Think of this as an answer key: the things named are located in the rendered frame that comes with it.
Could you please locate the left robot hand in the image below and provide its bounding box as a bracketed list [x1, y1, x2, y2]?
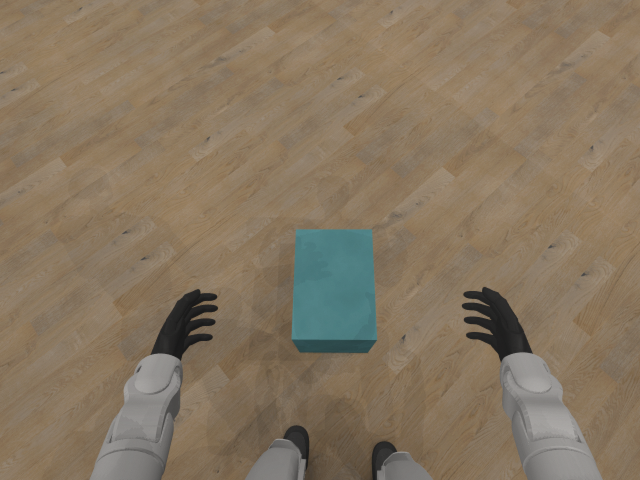
[151, 289, 218, 361]

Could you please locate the left robot forearm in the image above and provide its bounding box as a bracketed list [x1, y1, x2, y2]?
[89, 353, 183, 480]

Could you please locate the carton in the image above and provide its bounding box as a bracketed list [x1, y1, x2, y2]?
[291, 229, 377, 353]

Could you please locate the right robot hand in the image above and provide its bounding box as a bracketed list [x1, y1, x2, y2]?
[462, 287, 533, 362]

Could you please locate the right robot shin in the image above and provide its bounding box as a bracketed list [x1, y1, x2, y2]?
[383, 452, 415, 467]

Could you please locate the left robot foot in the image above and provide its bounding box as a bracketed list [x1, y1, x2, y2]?
[283, 425, 309, 472]

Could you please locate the right robot forearm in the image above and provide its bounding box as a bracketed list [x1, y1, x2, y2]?
[500, 352, 603, 480]

